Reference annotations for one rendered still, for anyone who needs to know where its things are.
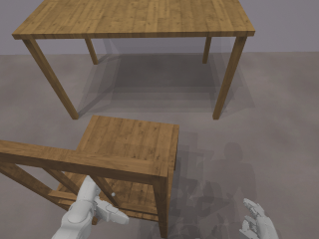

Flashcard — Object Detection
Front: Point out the table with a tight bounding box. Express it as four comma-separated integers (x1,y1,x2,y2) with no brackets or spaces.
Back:
11,0,255,120

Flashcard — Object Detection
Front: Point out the robot right hand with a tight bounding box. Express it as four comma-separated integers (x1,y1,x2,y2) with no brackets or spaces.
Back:
239,198,279,239

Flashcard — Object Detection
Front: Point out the robot left hand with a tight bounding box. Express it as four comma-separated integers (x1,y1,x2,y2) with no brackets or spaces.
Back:
76,175,130,225

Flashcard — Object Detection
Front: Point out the left robot forearm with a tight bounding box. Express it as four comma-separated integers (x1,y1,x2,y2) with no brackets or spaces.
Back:
51,200,95,239

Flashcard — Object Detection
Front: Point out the chair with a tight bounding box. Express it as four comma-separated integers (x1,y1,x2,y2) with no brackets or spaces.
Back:
0,115,179,239

